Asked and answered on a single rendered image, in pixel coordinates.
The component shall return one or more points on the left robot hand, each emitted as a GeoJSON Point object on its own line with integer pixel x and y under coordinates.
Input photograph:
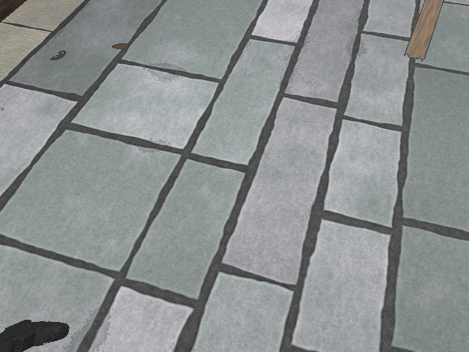
{"type": "Point", "coordinates": [26, 334]}

